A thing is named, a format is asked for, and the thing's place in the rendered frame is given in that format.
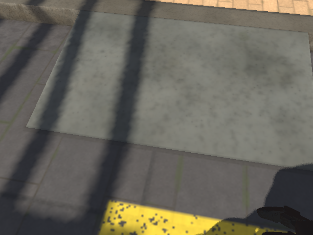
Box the right robot hand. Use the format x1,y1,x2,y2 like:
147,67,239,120
257,206,313,235

